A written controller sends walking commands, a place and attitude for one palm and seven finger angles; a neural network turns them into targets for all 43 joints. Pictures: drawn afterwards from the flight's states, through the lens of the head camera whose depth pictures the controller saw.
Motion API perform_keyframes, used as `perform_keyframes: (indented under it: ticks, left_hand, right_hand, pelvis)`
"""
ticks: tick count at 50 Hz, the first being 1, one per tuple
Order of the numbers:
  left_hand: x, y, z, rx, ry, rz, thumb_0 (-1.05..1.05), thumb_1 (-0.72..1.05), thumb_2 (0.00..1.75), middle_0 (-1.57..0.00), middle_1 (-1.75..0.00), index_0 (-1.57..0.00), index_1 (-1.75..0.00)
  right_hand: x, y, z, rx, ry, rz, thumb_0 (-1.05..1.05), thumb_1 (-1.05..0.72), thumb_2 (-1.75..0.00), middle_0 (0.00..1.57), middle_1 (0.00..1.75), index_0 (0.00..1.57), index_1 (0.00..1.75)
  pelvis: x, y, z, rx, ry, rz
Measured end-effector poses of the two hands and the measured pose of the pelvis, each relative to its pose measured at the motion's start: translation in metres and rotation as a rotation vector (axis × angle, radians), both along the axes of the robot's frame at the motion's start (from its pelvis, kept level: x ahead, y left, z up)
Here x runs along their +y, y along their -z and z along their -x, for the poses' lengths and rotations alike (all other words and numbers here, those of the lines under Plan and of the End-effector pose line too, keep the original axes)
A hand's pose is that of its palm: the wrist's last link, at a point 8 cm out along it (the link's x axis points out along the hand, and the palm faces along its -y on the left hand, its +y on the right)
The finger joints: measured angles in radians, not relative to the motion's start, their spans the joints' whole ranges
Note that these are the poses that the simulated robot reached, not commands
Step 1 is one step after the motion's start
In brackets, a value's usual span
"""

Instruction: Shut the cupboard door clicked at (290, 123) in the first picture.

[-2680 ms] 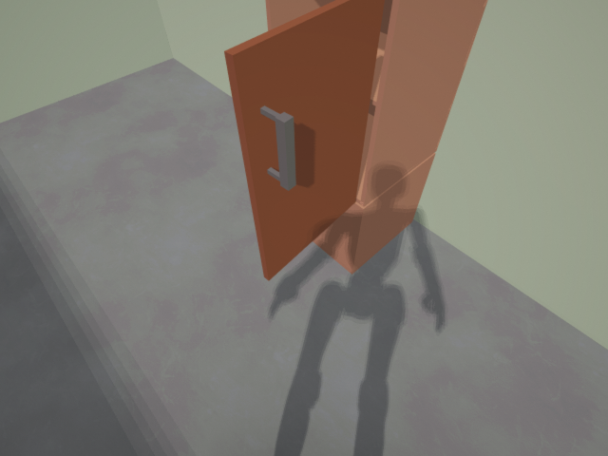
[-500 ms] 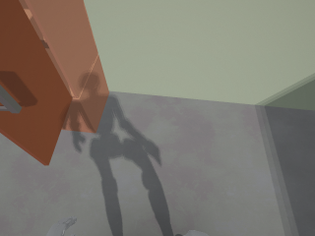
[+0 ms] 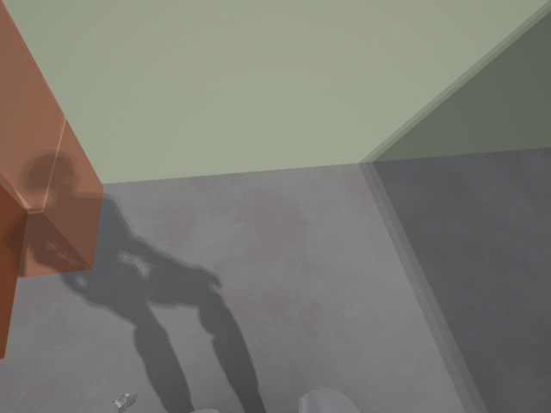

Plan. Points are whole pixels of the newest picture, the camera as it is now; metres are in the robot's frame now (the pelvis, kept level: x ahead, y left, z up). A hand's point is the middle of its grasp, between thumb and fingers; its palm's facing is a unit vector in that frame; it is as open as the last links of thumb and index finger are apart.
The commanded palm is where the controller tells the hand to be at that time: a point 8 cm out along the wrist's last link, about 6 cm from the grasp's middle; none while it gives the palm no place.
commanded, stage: walk around to get in front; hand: left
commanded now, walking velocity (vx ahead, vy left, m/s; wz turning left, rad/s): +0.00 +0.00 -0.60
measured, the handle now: out of the picture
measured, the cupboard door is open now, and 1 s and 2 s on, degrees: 95 95 95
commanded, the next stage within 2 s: none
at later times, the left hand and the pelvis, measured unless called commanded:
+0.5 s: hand (198, 406) +0.14 +0.12 -0.16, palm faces -0.29 -0.92 -0.25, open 7.3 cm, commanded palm none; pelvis +0.01 -0.05 +0.00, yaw -19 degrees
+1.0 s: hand (241, 343) +0.24 +0.07 -0.16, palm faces -0.58 -0.78 -0.23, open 7.4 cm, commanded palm none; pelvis +0.03 -0.04 +0.00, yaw -37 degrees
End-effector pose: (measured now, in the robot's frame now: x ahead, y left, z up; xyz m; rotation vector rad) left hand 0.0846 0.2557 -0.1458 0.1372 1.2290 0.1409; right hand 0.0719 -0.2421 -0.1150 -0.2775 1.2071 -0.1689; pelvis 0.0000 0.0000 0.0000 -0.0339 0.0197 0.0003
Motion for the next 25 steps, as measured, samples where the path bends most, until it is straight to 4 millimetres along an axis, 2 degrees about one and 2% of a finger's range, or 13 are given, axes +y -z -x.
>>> perform_keyframes:
  ticks: [4, 7, 11, 13, 15, 19, 25]
  left_hand:
    - [-0.002, -0.011, -0.016, -0.009, 0.044, -0.007, 0.01, 0.91, 0.90, -0.20, -0.30, -0.20, -0.30]
    - [-0.010, -0.015, -0.029, -0.006, 0.100, -0.022, 0.01, 0.91, 0.90, -0.20, -0.30, -0.20, -0.30]
    - [-0.032, -0.019, -0.051, -0.016, 0.187, -0.054, 0.01, 0.91, 0.90, -0.20, -0.30, -0.20, -0.30]
    - [-0.044, -0.017, -0.063, -0.044, 0.229, -0.079, 0.01, 0.91, 0.90, -0.20, -0.30, -0.20, -0.30]
    - [-0.056, -0.018, -0.068, -0.057, 0.254, -0.097, 0.01, 0.91, 0.90, -0.20, -0.30, -0.20, -0.30]
    - [-0.072, -0.024, -0.066, -0.034, 0.281, -0.106, 0.00, 0.91, 0.90, -0.20, -0.30, -0.20, -0.30]
    - [-0.086, -0.019, -0.064, 0.022, 0.336, -0.073, 0.00, 0.91, 0.90, -0.20, -0.30, -0.20, -0.30]
  right_hand:
    - [-0.003, -0.001, 0.021, 0.031, 0.057, -0.012, 0.00, -0.90, -0.89, 0.21, 0.30, 0.21, 0.30]
    - [-0.011, 0.004, 0.037, 0.041, 0.116, -0.029, 0.00, -0.90, -0.89, 0.21, 0.30, 0.21, 0.30]
    - [-0.031, 0.019, 0.062, 0.053, 0.203, -0.057, 0.00, -0.90, -0.89, 0.21, 0.30, 0.21, 0.30]
    - [-0.045, 0.033, 0.074, 0.063, 0.244, -0.071, 0.00, -0.90, -0.89, 0.21, 0.30, 0.21, 0.30]
    - [-0.058, 0.041, 0.083, 0.088, 0.280, -0.069, 0.00, -0.90, -0.89, 0.21, 0.30, 0.21, 0.30]
    - [-0.072, 0.034, 0.085, 0.092, 0.328, -0.061, 0.01, -0.91, -0.89, 0.20, 0.30, 0.20, 0.30]
    - [-0.079, 0.016, 0.068, 0.014, 0.373, -0.041, 0.01, -0.91, -0.89, 0.20, 0.30, 0.20, 0.30]
  pelvis:
    - [-0.002, -0.006, -0.001, 0.003, 0.053, 0.012]
    - [-0.007, -0.006, -0.002, 0.003, 0.099, 0.008]
    - [-0.022, 0.002, -0.003, 0.000, 0.158, -0.010]
    - [-0.033, 0.012, -0.004, 0.002, 0.184, -0.035]
    - [-0.037, 0.014, -0.002, -0.002, 0.209, -0.031]
    - [-0.043, 0.006, -0.002, -0.001, 0.253, -0.040]
    - [-0.045, -0.002, -0.007, 0.010, 0.325, -0.053]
